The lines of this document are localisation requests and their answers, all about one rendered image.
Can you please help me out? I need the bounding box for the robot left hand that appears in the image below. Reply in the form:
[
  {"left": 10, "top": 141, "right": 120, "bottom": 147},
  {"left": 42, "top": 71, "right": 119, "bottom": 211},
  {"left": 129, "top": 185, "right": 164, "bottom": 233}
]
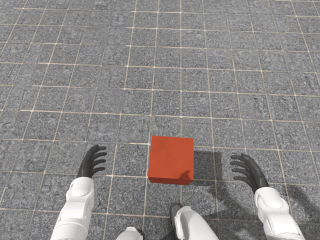
[{"left": 77, "top": 144, "right": 107, "bottom": 178}]

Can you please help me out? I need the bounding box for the carton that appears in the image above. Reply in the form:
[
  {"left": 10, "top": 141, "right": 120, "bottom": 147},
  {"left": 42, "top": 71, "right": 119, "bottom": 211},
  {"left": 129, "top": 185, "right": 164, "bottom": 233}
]
[{"left": 148, "top": 135, "right": 194, "bottom": 185}]

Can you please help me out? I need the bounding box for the right robot foot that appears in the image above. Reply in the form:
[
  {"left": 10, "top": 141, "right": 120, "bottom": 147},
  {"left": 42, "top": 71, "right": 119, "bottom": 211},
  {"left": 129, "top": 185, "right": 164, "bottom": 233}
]
[{"left": 169, "top": 202, "right": 185, "bottom": 240}]

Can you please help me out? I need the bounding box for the robot left forearm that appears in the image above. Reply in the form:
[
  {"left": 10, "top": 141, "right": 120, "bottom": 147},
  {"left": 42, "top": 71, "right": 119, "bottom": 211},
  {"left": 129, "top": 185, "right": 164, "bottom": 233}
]
[{"left": 50, "top": 177, "right": 95, "bottom": 240}]

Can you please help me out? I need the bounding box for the robot right forearm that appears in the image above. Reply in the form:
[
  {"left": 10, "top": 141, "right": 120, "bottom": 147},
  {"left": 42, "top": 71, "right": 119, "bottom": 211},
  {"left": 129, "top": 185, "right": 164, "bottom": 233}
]
[{"left": 254, "top": 187, "right": 305, "bottom": 240}]

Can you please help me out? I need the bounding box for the left robot thigh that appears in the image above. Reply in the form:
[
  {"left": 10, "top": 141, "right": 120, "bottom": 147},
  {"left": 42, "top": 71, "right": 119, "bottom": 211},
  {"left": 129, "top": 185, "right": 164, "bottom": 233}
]
[{"left": 116, "top": 230, "right": 143, "bottom": 240}]

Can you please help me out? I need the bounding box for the robot right hand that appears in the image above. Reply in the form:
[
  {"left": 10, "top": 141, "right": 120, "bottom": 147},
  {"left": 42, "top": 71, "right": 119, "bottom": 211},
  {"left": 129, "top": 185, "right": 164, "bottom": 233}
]
[{"left": 230, "top": 153, "right": 270, "bottom": 194}]

